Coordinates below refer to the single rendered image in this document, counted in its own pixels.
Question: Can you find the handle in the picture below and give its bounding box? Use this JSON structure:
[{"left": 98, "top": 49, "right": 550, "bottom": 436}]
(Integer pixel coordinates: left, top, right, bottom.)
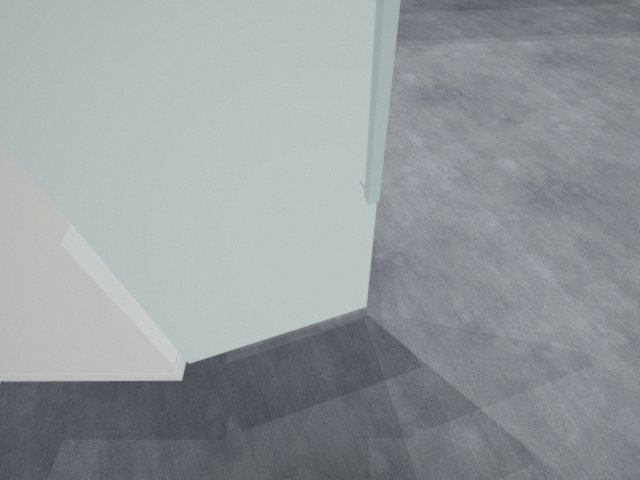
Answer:
[{"left": 360, "top": 0, "right": 401, "bottom": 205}]

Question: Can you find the fridge door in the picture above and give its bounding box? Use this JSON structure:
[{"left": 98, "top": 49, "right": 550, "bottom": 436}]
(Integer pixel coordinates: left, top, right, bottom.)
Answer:
[{"left": 0, "top": 0, "right": 377, "bottom": 364}]

